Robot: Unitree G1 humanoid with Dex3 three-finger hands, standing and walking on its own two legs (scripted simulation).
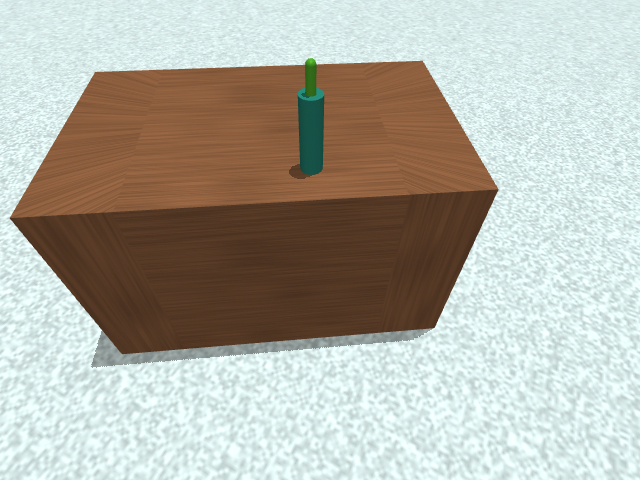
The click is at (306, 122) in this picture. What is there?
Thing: necked bottle
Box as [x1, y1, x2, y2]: [298, 58, 323, 174]
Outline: 309,58 305,62 306,87 299,90 298,92 299,146 301,170 308,174 314,174 319,172 322,168 323,92 315,87 315,61 312,58
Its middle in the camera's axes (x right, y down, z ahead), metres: -0.02 -0.26 +0.86
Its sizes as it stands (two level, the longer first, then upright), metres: 0.055 0.055 0.263
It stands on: a support 0.65 m high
